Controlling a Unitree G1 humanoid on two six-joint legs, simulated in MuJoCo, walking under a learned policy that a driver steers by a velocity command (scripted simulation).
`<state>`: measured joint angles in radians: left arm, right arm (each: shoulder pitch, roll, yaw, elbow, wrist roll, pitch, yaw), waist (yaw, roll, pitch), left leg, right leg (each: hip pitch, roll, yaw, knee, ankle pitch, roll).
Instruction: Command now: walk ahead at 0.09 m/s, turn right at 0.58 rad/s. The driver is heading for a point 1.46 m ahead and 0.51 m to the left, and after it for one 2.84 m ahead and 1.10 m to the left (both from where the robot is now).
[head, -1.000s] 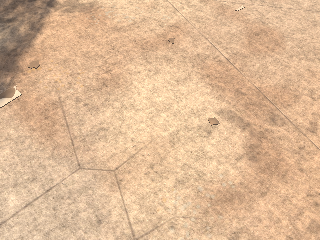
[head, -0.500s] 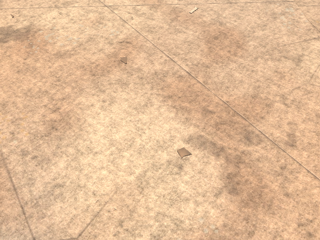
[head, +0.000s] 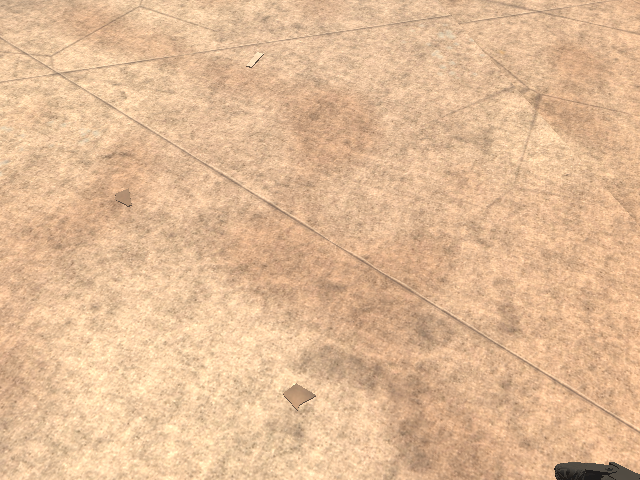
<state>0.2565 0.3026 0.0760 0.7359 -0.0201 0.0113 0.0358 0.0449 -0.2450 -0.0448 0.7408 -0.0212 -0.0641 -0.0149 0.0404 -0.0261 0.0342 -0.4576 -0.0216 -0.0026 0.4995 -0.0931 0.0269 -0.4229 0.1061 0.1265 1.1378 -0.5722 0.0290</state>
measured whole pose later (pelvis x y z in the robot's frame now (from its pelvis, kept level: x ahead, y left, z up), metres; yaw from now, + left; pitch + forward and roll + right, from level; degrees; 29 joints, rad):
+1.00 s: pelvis +0.02 +0.02 +0.01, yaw +19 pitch +3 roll -2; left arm 0.12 0.29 0.09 0.72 0.00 0.00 0.04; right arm 0.18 -0.30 -0.07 0.65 0.01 0.03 -0.03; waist -0.02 -0.01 0.02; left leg -0.31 -0.10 -0.15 0.47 -0.19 0.07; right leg -0.47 0.02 0.11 0.81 -0.34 0.09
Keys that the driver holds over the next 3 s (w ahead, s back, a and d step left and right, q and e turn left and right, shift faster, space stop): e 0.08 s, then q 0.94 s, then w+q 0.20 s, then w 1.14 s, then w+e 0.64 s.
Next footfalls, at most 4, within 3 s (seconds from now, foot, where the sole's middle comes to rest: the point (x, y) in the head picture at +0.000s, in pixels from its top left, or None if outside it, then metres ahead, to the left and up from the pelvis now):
0.28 right None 0.07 -0.15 -0.76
0.62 left None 0.06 0.11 -0.76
1.14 right None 0.13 -0.09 -0.76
1.58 left None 0.17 0.27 -0.76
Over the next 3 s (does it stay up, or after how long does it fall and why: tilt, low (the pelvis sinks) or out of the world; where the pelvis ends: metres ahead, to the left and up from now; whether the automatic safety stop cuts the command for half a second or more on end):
stays up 0.76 0.53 0.01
